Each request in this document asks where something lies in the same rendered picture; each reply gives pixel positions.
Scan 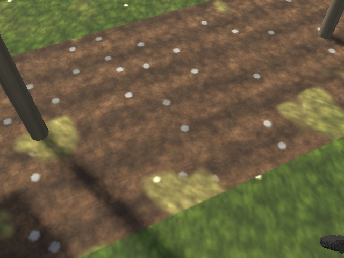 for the right robot hand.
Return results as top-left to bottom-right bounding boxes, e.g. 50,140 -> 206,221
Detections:
320,235 -> 344,254

